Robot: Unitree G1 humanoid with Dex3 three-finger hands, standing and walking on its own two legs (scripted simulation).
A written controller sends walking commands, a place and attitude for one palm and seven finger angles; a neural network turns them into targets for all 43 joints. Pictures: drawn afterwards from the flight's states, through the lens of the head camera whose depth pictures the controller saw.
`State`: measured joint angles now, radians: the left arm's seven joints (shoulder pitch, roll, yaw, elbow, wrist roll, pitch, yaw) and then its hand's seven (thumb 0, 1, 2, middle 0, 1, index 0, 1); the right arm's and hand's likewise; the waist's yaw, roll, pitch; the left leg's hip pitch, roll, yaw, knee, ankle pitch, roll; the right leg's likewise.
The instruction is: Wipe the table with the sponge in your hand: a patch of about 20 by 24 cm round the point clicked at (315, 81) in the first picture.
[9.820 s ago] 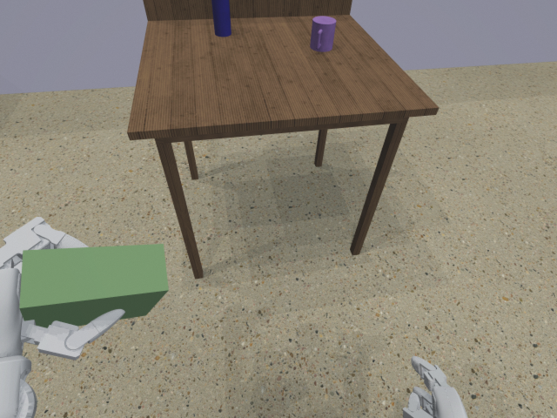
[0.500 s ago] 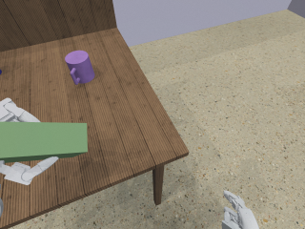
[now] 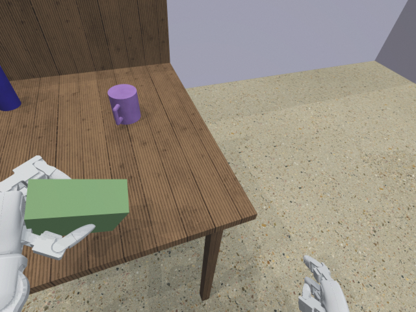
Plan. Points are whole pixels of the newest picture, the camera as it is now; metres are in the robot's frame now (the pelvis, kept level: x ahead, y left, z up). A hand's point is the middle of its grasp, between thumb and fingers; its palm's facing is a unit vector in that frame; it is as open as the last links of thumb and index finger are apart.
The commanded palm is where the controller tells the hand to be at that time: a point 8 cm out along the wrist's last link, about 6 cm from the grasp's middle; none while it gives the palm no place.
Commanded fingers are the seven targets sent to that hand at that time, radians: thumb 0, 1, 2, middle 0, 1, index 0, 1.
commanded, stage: come to a stop and stand still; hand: left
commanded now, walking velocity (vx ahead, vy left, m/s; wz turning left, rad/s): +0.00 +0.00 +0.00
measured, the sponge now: (92, 208) +0.23 +0.21 +0.13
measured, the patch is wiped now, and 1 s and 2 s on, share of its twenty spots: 0.00 0.00 0.00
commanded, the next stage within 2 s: look again from close up in 1.18 s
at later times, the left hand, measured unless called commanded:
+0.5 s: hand (53, 180) +0.26 +0.28 +0.15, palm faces +0.32 -0.86 -0.40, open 9.4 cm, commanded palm +0.20 +0.32 +0.18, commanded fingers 0.00 0.10 1.30 -1.20 -1.60 -1.20 -1.60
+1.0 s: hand (66, 191) +0.25 +0.25 +0.15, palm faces +0.36 -0.85 -0.37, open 9.4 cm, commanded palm +0.19 +0.29 +0.18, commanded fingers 0.00 0.10 1.30 -1.20 -1.60 -1.20 -1.60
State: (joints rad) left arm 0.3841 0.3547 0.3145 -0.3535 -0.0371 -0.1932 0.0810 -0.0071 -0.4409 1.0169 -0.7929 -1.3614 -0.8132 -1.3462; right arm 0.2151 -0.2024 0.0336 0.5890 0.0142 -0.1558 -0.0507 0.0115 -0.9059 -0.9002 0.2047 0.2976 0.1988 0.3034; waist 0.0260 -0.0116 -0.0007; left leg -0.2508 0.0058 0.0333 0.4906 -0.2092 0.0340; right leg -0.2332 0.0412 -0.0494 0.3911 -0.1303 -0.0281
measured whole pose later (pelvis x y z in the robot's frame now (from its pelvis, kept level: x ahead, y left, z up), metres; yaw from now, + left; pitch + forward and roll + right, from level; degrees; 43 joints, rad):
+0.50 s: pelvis +0.04 +0.04 +0.00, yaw +0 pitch -1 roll -1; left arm 0.41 0.39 0.35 -0.47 -0.02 -0.20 0.06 -0.01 -0.44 1.02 -0.79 -1.36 -0.81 -1.35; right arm 0.18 -0.17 0.03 0.56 0.00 -0.14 -0.01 0.01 -0.90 -0.90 0.21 0.30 0.20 0.30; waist 0.02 -0.05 0.08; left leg -0.18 -0.06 0.05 0.44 -0.24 0.08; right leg -0.21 -0.02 -0.02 0.43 -0.20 0.02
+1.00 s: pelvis +0.03 +0.00 +0.00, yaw +1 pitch -1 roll -1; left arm 0.43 0.35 0.32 -0.44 -0.04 -0.17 0.09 -0.01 -0.44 1.02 -0.79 -1.37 -0.81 -1.35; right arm 0.20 -0.21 0.02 0.58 0.02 -0.10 -0.05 0.01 -0.91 -0.90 0.21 0.30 0.20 0.30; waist 0.02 -0.01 0.04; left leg -0.20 -0.01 0.02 0.44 -0.23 0.04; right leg -0.19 0.03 -0.05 0.36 -0.17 -0.02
